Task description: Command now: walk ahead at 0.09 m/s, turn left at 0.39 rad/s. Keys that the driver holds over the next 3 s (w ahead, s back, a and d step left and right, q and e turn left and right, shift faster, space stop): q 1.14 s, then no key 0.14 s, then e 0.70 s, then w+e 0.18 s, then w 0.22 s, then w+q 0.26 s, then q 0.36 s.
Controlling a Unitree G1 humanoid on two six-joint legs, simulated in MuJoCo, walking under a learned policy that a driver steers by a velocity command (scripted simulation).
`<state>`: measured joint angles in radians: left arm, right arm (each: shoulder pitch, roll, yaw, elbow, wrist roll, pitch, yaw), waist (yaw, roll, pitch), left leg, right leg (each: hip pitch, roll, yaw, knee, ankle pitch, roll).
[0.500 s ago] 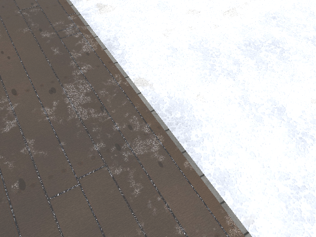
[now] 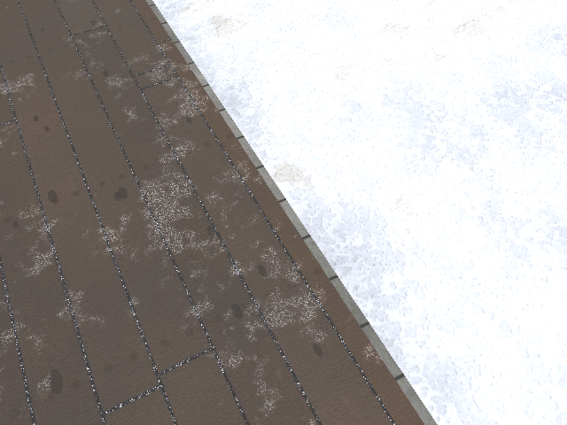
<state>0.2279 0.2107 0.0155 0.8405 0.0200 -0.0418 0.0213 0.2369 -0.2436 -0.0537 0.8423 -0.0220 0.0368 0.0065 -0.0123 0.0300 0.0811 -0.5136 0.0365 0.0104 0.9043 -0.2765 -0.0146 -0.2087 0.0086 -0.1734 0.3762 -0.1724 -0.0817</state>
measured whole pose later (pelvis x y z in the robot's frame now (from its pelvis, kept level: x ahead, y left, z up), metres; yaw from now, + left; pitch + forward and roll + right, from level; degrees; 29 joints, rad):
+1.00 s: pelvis +0.00 -0.01 +0.00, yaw +35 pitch +0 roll +1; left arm 0.20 0.25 0.04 0.70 0.03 0.01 0.03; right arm 0.19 -0.31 -0.08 0.76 -0.01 0.10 0.05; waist 0.00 0.03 0.07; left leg -0.39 -0.02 -0.03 0.93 -0.44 -0.06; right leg -0.20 -0.03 -0.13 0.44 -0.23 -0.03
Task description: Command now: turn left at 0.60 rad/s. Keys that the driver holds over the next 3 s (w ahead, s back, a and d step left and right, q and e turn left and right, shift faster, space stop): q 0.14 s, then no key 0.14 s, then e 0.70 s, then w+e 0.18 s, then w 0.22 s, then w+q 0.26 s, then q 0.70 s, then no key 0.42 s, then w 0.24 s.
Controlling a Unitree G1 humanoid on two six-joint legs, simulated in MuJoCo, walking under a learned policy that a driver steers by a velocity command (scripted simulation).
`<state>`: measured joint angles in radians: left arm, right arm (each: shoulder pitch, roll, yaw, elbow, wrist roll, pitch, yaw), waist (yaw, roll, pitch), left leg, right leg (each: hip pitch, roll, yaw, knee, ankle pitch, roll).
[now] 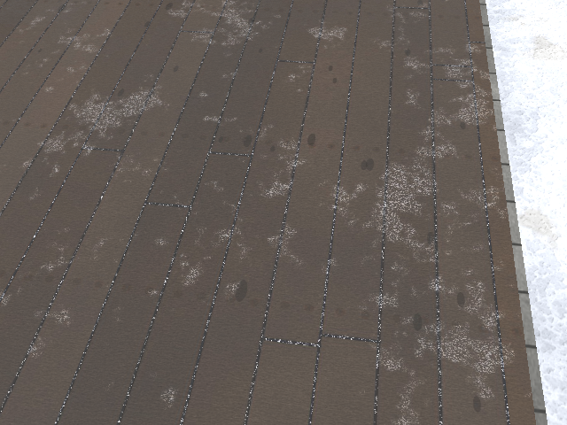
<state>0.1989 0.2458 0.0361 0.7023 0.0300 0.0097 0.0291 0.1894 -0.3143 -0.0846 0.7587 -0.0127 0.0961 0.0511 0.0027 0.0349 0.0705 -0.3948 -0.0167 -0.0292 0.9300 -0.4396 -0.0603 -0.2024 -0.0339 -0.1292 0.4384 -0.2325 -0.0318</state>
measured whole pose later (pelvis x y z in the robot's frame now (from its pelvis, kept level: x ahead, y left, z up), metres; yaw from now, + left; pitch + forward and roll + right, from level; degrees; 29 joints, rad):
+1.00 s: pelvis -0.03 +0.06 -0.01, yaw -11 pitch +0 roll +0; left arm 0.20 0.32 0.09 0.77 0.01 0.06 -0.01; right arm 0.16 -0.28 -0.02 0.74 -0.02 0.02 -0.04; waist 0.03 -0.04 0.07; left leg -0.26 -0.05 -0.02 0.50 -0.25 0.02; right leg -0.33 0.10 0.20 0.62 -0.34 -0.01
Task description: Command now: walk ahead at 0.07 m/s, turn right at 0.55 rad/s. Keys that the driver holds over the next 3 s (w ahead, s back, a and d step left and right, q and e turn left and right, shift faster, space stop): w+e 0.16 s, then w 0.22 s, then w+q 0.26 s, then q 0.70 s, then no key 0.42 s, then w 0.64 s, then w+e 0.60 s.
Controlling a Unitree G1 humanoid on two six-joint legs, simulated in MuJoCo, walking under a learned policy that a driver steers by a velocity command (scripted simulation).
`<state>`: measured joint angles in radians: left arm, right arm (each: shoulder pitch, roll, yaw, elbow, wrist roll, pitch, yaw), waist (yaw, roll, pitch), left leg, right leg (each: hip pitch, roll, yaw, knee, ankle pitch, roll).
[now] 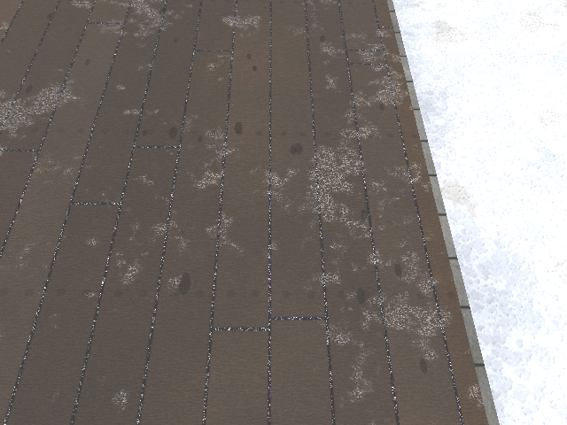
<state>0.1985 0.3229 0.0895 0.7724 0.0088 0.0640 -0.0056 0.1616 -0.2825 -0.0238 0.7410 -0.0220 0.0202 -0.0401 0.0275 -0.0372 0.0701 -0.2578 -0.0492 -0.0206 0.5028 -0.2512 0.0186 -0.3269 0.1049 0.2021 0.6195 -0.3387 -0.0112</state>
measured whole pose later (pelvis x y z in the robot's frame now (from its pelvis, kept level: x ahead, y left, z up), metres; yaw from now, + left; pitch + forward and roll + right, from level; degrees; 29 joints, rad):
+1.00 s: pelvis +0.30 -0.08 -0.02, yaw +6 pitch +0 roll +0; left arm 0.25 0.23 0.02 0.86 0.02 -0.03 0.03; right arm 0.14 -0.26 -0.05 0.79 0.00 -0.01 0.01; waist 0.01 0.00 0.11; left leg -0.46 -0.11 0.07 0.58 -0.09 0.15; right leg -0.34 0.01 -0.05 1.30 -0.48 0.01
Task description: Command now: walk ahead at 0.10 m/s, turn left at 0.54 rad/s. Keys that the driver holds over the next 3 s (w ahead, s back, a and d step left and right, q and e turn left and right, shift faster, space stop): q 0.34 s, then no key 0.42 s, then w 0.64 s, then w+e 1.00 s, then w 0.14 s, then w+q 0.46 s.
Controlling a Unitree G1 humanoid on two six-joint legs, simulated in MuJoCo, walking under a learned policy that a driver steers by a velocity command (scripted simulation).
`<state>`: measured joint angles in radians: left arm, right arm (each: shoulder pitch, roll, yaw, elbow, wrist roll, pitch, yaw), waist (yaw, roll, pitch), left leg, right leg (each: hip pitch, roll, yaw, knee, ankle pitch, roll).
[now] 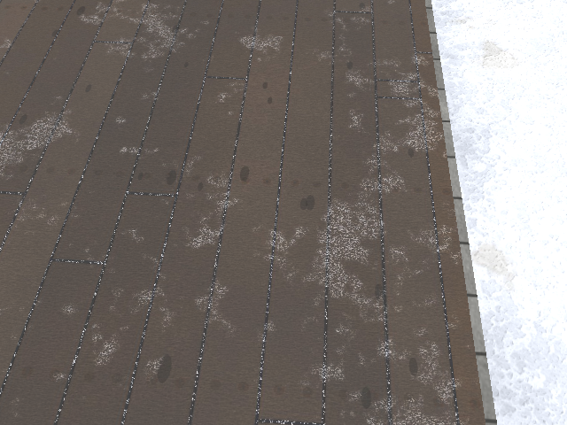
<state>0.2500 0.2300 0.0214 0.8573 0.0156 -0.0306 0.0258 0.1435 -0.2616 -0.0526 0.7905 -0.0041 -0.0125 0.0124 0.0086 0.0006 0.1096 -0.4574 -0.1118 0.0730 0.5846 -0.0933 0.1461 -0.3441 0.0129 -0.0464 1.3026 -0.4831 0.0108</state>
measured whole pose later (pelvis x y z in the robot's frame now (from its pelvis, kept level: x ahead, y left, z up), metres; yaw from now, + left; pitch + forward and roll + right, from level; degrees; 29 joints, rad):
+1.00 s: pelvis +0.07 -0.06 +0.03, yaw +18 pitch +0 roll +0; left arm 0.27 0.27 0.05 0.82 0.03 -0.01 -0.03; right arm 0.31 -0.25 -0.04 0.93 -0.02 -0.01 -0.01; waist -0.01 -0.01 0.00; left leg -0.07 -0.03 -0.08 0.35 -0.28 0.01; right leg -0.30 0.01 -0.05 0.64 -0.40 -0.06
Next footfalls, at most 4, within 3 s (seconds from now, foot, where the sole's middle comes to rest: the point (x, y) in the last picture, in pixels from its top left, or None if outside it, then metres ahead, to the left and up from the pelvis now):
0.40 right None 0.11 -0.14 -0.75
0.76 left None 0.01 0.05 -0.75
1.06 right None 0.17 -0.12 -0.75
1.54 left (229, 419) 0.42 0.16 -0.75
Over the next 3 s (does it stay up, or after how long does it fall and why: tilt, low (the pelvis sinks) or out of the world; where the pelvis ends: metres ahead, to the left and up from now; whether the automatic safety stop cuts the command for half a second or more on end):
stays up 1.07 0.04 0.03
